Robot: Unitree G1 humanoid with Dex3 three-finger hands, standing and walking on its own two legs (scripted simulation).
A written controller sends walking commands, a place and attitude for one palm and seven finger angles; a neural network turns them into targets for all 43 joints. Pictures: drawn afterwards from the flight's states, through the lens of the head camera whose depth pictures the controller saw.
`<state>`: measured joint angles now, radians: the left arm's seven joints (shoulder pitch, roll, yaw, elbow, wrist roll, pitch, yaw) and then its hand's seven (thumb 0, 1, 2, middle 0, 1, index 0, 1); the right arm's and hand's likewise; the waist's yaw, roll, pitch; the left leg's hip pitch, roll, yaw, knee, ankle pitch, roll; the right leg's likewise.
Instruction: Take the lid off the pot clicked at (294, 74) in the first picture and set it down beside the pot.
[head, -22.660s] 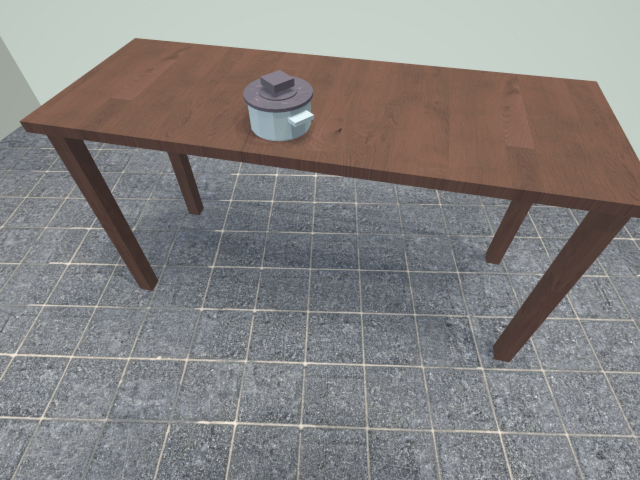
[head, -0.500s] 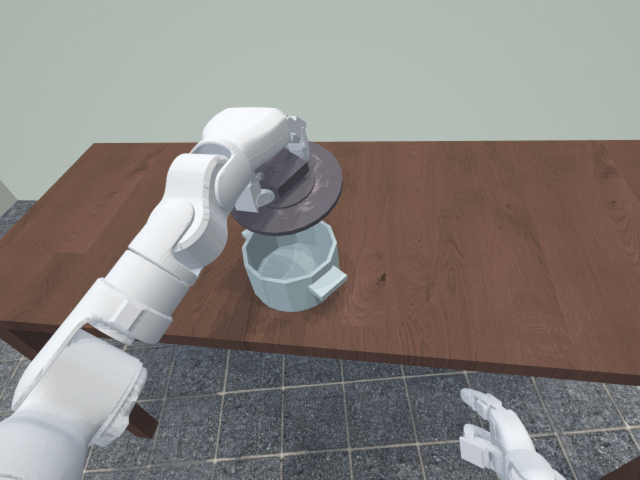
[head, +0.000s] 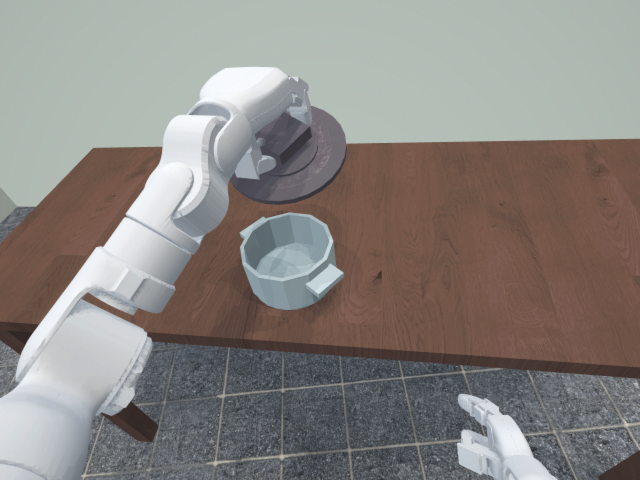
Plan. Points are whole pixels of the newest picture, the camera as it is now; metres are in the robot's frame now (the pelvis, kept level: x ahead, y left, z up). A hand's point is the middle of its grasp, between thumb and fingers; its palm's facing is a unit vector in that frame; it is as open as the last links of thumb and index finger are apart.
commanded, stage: lift the lid straight up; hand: left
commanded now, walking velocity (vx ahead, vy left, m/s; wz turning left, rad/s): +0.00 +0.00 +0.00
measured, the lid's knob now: (280, 136) +0.45 +0.06 +0.24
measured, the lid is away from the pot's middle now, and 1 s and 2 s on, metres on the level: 0.03 0.11 0.21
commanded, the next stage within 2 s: move the lid sideways beside the pot in 0.10 s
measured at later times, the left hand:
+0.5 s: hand (222, 147) +0.43 +0.13 +0.24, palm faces -0.08 -0.03 -1.00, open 8.9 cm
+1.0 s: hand (165, 153) +0.42 +0.20 +0.24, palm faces -0.13 -0.01 -0.99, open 8.9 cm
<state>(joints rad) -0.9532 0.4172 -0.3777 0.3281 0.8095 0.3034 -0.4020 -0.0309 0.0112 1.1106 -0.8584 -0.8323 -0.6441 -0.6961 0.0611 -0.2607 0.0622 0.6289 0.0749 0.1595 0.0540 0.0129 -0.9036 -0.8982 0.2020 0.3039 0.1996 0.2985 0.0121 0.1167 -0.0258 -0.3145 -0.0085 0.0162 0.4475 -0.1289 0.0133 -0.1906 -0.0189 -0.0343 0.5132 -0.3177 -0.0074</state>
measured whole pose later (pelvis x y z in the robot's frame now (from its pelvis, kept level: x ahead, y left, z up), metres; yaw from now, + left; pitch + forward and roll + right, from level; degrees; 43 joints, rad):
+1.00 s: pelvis +0.00 +0.02 +0.00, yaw +1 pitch +1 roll -1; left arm -0.94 0.57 -0.27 0.36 0.85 0.29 -0.54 -0.03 0.02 1.11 -0.86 -0.83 -0.64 -0.70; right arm 0.09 -0.27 0.06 0.61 0.08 0.12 0.02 0.01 -0.90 -0.90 0.20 0.30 0.20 0.30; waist 0.01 0.09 0.00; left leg -0.34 -0.03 0.01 0.46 -0.13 0.04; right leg -0.19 -0.04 -0.05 0.47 -0.30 0.02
